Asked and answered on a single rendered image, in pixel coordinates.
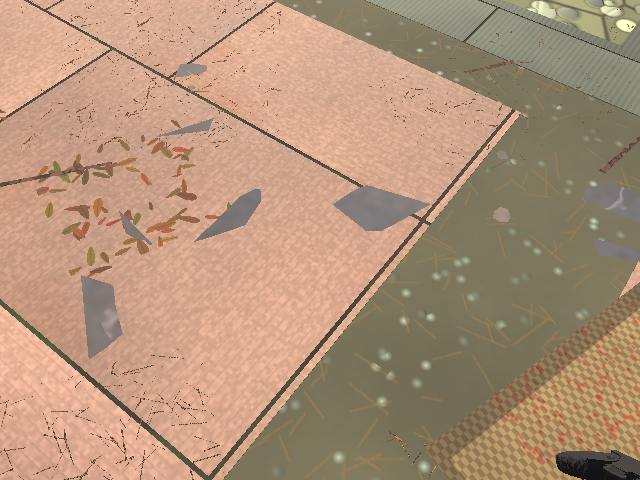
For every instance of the right robot hand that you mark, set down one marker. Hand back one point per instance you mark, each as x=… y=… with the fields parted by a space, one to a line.
x=598 y=465

